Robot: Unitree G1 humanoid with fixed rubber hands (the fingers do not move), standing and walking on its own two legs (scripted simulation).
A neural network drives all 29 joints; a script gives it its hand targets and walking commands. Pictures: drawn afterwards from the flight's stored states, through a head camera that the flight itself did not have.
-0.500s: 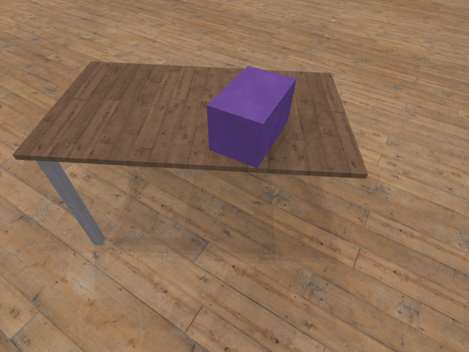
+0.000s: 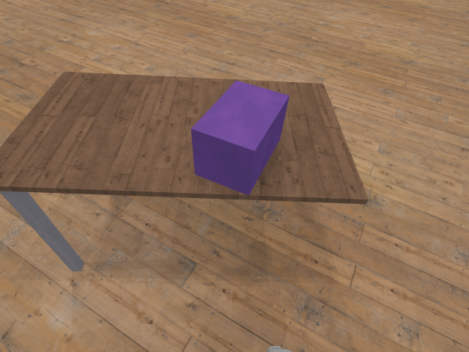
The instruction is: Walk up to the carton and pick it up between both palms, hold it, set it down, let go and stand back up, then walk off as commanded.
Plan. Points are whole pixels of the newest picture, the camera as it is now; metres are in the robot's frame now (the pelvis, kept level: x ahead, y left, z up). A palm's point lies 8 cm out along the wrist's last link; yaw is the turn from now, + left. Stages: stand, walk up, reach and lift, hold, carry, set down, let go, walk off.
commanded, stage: walk up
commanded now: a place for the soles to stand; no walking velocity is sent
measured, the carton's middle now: (242, 135) +0.70 -0.04 -0.06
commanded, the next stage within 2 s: none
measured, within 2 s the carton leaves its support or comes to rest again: neither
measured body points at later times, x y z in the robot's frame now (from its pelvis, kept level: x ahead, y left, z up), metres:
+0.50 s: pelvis +0.20 -0.02 -0.01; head +0.22 -0.04 +0.44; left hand +0.24 +0.32 -0.09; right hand +0.30 -0.35 -0.12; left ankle +0.33 +0.11 -0.71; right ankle +0.12 -0.15 -0.74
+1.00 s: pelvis +0.31 +0.00 +0.00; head +0.37 +0.01 +0.44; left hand +0.42 +0.30 -0.13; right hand +0.38 -0.33 -0.10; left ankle +0.34 +0.11 -0.74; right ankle +0.37 -0.13 -0.71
